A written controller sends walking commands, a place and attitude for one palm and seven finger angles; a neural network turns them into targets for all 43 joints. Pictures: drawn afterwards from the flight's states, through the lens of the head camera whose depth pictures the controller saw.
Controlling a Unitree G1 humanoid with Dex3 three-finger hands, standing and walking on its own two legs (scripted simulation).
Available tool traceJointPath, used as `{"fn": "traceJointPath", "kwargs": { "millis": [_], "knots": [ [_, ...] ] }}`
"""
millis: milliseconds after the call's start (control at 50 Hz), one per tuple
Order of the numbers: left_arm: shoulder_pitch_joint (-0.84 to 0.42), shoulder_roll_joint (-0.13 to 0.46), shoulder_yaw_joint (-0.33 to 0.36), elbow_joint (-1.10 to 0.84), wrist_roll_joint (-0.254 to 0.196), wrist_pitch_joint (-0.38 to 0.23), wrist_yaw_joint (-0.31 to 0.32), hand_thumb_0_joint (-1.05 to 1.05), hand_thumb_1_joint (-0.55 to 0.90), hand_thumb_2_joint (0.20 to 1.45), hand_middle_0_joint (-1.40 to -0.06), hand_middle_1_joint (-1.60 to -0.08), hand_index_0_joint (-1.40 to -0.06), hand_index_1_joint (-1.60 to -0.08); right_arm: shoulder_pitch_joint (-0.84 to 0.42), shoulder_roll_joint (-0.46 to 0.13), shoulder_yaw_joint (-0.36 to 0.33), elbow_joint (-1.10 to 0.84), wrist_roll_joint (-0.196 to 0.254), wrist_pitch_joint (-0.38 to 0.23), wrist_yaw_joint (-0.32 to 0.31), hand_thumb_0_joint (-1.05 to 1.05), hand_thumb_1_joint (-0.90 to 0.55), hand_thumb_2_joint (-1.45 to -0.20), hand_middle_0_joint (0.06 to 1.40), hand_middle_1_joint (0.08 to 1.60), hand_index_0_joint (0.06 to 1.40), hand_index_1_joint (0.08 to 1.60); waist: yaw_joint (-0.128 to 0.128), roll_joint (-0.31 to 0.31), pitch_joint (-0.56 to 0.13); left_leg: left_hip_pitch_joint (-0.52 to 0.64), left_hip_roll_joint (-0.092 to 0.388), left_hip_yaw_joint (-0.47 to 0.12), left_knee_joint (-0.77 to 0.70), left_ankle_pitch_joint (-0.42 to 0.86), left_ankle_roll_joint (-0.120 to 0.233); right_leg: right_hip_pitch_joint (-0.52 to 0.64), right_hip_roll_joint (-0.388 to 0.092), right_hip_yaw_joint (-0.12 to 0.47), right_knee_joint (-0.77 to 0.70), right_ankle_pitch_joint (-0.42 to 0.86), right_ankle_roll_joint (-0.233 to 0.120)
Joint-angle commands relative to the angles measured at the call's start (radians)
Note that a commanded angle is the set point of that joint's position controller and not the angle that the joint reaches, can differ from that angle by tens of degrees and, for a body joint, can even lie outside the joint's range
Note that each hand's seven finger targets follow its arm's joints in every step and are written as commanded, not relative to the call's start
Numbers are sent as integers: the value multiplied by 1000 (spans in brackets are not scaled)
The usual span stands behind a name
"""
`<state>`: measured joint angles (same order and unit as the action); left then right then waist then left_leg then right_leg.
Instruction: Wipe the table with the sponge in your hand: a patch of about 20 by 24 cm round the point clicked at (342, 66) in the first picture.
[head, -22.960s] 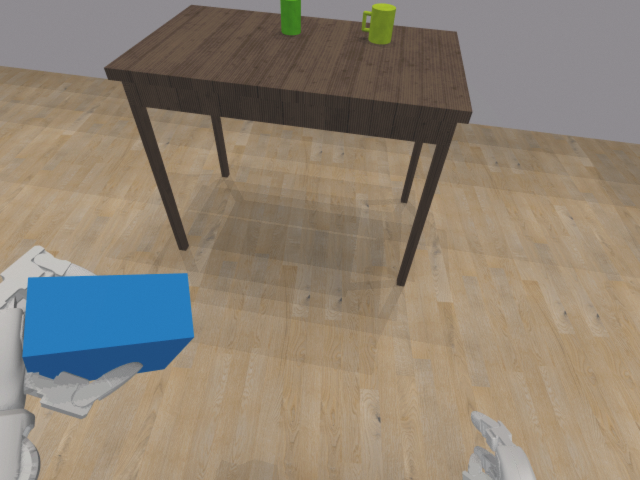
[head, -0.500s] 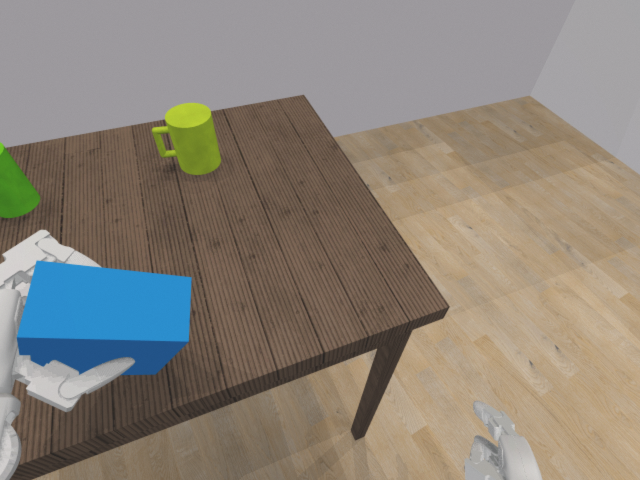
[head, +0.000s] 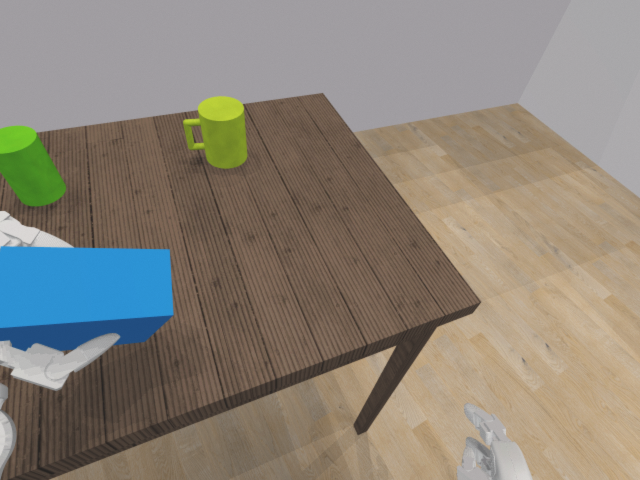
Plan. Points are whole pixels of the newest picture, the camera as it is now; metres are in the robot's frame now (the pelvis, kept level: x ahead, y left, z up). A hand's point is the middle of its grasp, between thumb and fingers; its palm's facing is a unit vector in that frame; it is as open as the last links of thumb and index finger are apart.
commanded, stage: come to a stop and stand still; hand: left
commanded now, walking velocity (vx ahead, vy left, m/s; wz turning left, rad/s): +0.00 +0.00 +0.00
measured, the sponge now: (111, 302) +0.24 +0.24 +0.14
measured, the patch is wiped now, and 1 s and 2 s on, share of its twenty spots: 0.00 0.00 0.00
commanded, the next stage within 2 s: look again from close up in 0.48 s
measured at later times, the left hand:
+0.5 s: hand (36, 297) +0.22 +0.29 +0.16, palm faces +0.37 -0.84 -0.39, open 10.5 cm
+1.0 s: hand (67, 312) +0.21 +0.26 +0.16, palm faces +0.38 -0.84 -0.37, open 10.5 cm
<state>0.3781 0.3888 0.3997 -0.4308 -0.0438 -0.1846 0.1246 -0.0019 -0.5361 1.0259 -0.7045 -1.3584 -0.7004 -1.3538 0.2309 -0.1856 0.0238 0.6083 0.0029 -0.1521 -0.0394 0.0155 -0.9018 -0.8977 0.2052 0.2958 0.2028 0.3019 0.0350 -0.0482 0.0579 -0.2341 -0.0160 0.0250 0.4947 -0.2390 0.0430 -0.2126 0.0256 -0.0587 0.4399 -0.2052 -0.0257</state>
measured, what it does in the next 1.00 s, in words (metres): stands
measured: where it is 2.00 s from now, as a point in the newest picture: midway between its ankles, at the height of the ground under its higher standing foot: outside the picture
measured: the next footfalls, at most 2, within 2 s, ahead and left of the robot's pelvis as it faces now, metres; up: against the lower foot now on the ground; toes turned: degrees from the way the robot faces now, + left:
none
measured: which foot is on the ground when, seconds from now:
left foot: down 0.00-1.00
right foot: down 0.00-1.00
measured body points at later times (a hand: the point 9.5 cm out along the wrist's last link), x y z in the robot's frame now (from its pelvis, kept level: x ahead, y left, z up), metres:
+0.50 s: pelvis +0.01 +0.04 +0.00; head +0.04 +0.07 +0.45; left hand +0.20 +0.33 +0.18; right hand +0.19 -0.17 -0.07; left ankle +0.02 +0.09 -0.74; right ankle +0.02 -0.10 -0.74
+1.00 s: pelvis +0.00 +0.01 +0.00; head +0.01 +0.02 +0.45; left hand +0.19 +0.30 +0.18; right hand +0.18 -0.22 -0.06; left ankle +0.02 +0.09 -0.74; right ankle +0.02 -0.10 -0.74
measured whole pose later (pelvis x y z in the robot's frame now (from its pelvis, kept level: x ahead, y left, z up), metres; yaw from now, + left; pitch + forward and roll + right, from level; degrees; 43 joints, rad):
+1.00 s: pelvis +0.00 +0.01 +0.00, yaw +1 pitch -1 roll -1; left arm 0.45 0.37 0.34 -0.45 -0.04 -0.19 0.11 0.00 -0.53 1.03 -0.70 -1.36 -0.70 -1.35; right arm 0.20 -0.21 0.01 0.59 0.01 -0.12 -0.04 0.01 -0.90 -0.90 0.21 0.30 0.20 0.30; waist 0.02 -0.02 0.05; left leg -0.21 -0.03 0.02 0.44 -0.21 0.05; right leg -0.17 0.02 -0.07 0.37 -0.17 -0.02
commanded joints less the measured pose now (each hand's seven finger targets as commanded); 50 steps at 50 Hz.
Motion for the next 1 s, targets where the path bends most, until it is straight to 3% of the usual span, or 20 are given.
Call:
{"fn": "traceJointPath", "kwargs": {
  "millis": [0, 20, 100, 120, 140, 200, 220, 240, 300, 340, 380, 420, 440, 500, 620, 640, 760, 900, 940, 980],
  "knots": [
    [-99, 93, -11, -259, 8, -76, -4, 0, 100, 1300, -1200, -1600, -1200, -1600, -100, -146, -61, -165, 6, -78, 6, 0, -900, -900, 200, 300, 200, 300, -14, 103, -143, -24, 124, -139, -158, 77, 4, 120, -72, 90, -47, 92, 13],
    [-78, 90, -9, -255, 11, -73, -2, 0, 100, 1300, -1200, -1600, -1200, -1600, -122, -140, -56, -162, 11, -83, 9, 0, -900, -900, 200, 300, 200, 300, -15, 130, -148, -2, 120, -128, -169, 97, -3, 109, -63, 81, -39, 97, 13],
    [-81, 130, 31, -269, 14, -75, -3, 0, 100, 1300, -1200, -1600, -1200, -1600, -104, -142, -58, -174, 3, -65, 11, 0, -900, -900, 200, 300, 200, 300, -14, 109, -135, -33, 129, -148, -185, 116, -24, 129, -66, 70, -35, 98, 11],
    [-67, 157, 68, -265, 14, -74, 3, 0, 100, 1300, -1200, -1600, -1200, -1600, -120, -135, -53, -172, 5, -63, 10, 0, -900, -900, 200, 300, 200, 300, -14, 120, -137, -22, 127, -147, -198, 113, -33, 120, -54, 63, -29, 85, 13],
    [-67, 132, 45, -259, 7, -78, -2, 0, 100, 1300, -1200, -1600, -1200, -1600, -108, -132, -49, -175, -1, -54, 7, 0, -900, -900, 200, 300, 200, 300, -16, 128, -124, -37, 132, -165, -212, 110, -40, 120, -53, 53, -31, 71, 14],
    [-85, 163, 75, -294, 6, -85, -3, 0, 100, 1300, -1200, -1600, -1200, -1600, -101, -127, -55, -191, 1, -47, 4, 0, -900, -900, 200, 300, 200, 300, -15, 162, -133, -36, 139, -153, -198, 132, -49, 142, -64, 54, -32, 87, 10],
    [-82, 173, 91, -300, 8, -86, 0, 0, 100, 1300, -1200, -1600, -1200, -1600, -116, -127, -51, -189, 4, -49, 5, 0, -900, -900, 200, 300, 200, 300, -15, 206, -137, -19, 127, -142, -202, 145, -60, 131, -51, 47, -20, 83, 10],
    [-77, 145, 64, -297, 3, -92, -5, 0, 100, 1300, -1200, -1600, -1200, -1600, -101, -127, -49, -188, -2, -46, 5, 0, -900, -900, 200, 300, 200, 300, -16, 204, -144, -16, 128, -158, -206, 171, -67, 132, -46, 36, -20, 81, 9],
    [-72, 151, 54, -350, 5, -98, -9, 0, 100, 1300, -1200, -1600, -1200, -1600, -90, -134, -61, -195, -1, -50, 11, 0, -900, -900, 200, 300, 200, 300, -17, 192, -198, 70, 134, -149, -151, 363, -84, 127, -57, 35, -18, 116, 5],
    [-41, 118, 26, -322, 3, -94, -10, 0, 100, 1300, -1200, -1600, -1200, -1600, -94, -134, -55, -185, -5, -49, 15, 0, -900, -900, 200, 300, 200, 300, -19, 205, -195, 116, 137, -151, -163, 420, -98, 75, -42, 22, 3, 38, 11],
    [-38, 135, 37, -338, 7, -90, -9, 0, 100, 1300, -1200, -1600, -1200, -1600, -86, -142, -67, -188, -2, -48, 18, 0, -900, -900, 200, 300, 200, 300, -18, 189, -200, 132, 153, -154, -149, 473, -101, 72, -51, 24, 6, 23, 8],
    [-9, 152, 66, -314, 11, -83, 1, 0, 100, 1300, -1200, -1600, -1200, -1600, -112, -137, -61, -185, 5, -44, 18, 0, -900, -900, 200, 300, 200, 300, -12, 174, -198, 130, 146, -138, -142, 458, -102, 69, -50, 22, -3, 33, 10],
    [-2, 118, 34, -285, 1, -81, -4, 0, 100, 1300, -1200, -1600, -1200, -1600, -95, -140, -58, -181, -3, -34, 18, 0, -900, -900, 200, 300, 200, 300, -18, 159, -186, 89, 142, -150, -148, 409, -98, 92, -54, 23, -23, 39, 10],
    [-9, 144, 62, -274, -2, -78, -1, 0, 100, 1300, -1200, -1600, -1200, -1600, -95, -142, -67, -189, 9, -27, 11, 0, -900, -900, 200, 300, 200, 300, -18, 94, -180, 27, 125, -136, -131, 300, -93, 156, -82, 40, -52, 151, 2],
    [-27, 161, 78, -280, 1, -81, 9, 0, 100, 1300, -1200, -1600, -1200, -1600, -124, -136, -58, -185, 16, -28, -1, 0, -900, -900, 200, 300, 200, 300, -18, 142, -149, -20, 101, -126, -175, 95, -62, 154, -77, 63, -62, 115, 4],
    [-27, 124, 41, -266, -4, -85, 3, 0, 100, 1300, -1200, -1600, -1200, -1600, -114, -139, -53, -185, 7, -24, -1, 0, -900, -900, 200, 300, 200, 300, -19, 135, -144, -39, 98, -132, -186, 58, -49, 158, -75, 57, -72, 96, 6],
    [-39, 143, 46, -292, 1, -86, 9, 0, 100, 1300, -1200, -1600, -1200, -1600, -114, -144, -61, -187, 10, -38, -5, 0, -900, -900, 200, 300, 200, 300, -19, 142, -144, -39, 91, -137, -174, 32, -29, 160, -85, 83, -87, 98, 1],
    [-17, 136, 49, -250, -7, -72, 9, 0, 100, 1300, -1200, -1600, -1200, -1600, -112, -145, -64, -179, 13, -32, -8, 0, -900, -900, 200, 300, 200, 300, -20, 86, -146, -7, 88, -123, -141, 80, -25, 132, -104, 107, -116, 122, -2],
    [-7, 109, 27, -217, -12, -68, 8, 0, 100, 1300, -1200, -1600, -1200, -1600, -113, -142, -56, -171, 8, -25, -10, 0, -900, -900, 200, 300, 200, 300, -23, 86, -131, 0, 88, -119, -156, 55, -23, 105, -91, 96, -133, 81, 0],
    [-40, 135, 44, -239, -12, -64, 5, 0, 100, 1300, -1200, -1600, -1200, -1600, -117, -145, -63, -179, 12, -24, -11, 0, -900, -900, 200, 300, 200, 300, -23, 80, -126, -1, 103, -129, -170, 51, -24, 107, -83, 99, -122, 83, 2]
  ]
}}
